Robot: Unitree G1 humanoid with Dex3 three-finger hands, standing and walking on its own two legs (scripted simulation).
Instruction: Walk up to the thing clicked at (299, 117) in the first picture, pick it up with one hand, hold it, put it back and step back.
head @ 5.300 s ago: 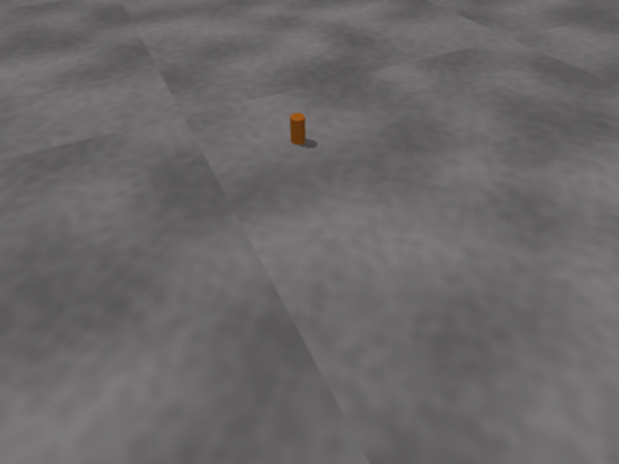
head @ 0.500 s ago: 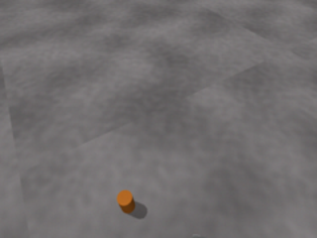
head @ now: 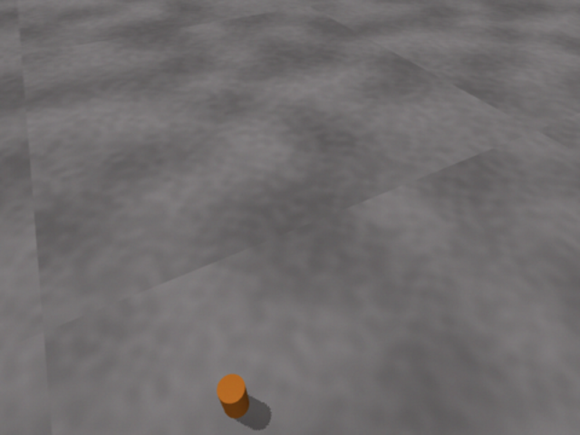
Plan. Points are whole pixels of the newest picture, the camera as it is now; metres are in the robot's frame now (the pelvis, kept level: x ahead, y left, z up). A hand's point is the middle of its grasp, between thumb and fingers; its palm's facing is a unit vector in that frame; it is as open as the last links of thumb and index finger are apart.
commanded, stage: walk up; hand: left
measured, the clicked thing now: (233, 396) +0.41 +0.19 -0.70
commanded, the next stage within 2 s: none
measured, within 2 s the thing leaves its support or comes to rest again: neither
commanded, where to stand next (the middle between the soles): +0.07 +0.00 m, yaw -1 degrees
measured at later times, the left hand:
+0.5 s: hand out of the picture +0.08 +0.25 -0.15, palm faces +0.03 -0.95 -0.33, open 7.4 cm
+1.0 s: hand out of the picture +0.12 +0.25 -0.15, palm faces -0.02 -0.94 -0.35, open 7.4 cm
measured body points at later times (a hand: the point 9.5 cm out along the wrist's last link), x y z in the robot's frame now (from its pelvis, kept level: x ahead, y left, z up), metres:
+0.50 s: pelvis +0.01 -0.01 +0.01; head +0.02 -0.01 +0.46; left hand +0.08 +0.29 -0.13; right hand +0.10 -0.31 -0.13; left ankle -0.02 +0.13 -0.74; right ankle +0.06 -0.13 -0.74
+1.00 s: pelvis +0.04 -0.02 +0.00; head +0.04 -0.02 +0.45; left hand +0.12 +0.30 -0.13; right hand +0.08 -0.33 -0.13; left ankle -0.02 +0.13 -0.74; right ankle +0.08 -0.13 -0.74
